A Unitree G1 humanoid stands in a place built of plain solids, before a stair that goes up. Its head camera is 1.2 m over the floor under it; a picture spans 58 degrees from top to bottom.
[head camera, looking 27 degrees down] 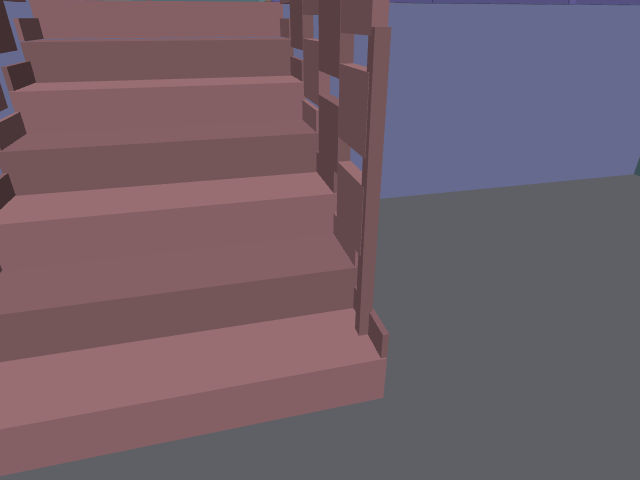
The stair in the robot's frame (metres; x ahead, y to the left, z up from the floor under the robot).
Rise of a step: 0.18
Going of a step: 0.30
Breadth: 1.32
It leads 14 degrees to the left of straight ahead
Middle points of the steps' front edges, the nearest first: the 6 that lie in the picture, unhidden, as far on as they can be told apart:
0.95 0.41 0.18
1.25 0.49 0.37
1.54 0.56 0.55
1.83 0.63 0.74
2.12 0.71 0.92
2.41 0.78 1.11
